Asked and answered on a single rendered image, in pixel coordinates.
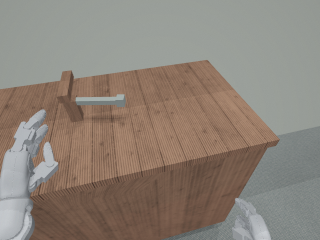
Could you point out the tap lever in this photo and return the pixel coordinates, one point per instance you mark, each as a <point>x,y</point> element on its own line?
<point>119,100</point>

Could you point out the robot right hand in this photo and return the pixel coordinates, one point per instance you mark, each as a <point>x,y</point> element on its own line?
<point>254,228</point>

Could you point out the counter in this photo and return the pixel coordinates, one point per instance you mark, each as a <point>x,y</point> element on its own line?
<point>173,160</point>

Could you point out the left robot forearm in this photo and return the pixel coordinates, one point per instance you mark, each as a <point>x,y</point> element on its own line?
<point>16,221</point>

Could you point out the robot left hand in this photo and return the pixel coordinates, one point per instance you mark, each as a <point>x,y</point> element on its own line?
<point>17,166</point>

